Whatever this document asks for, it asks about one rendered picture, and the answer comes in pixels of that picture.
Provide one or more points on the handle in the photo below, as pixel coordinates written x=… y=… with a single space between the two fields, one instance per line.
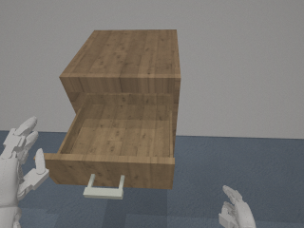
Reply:
x=104 y=193

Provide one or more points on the drawer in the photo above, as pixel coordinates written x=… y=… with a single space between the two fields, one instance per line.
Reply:
x=114 y=135

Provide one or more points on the left robot hand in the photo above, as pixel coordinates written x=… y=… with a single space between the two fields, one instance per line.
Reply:
x=17 y=145

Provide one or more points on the right robot hand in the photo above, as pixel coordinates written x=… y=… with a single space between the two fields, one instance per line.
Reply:
x=240 y=214

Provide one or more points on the robot left forearm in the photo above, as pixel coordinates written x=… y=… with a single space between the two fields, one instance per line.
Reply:
x=9 y=216

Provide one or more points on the cabinet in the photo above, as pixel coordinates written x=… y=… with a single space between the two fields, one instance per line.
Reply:
x=126 y=61

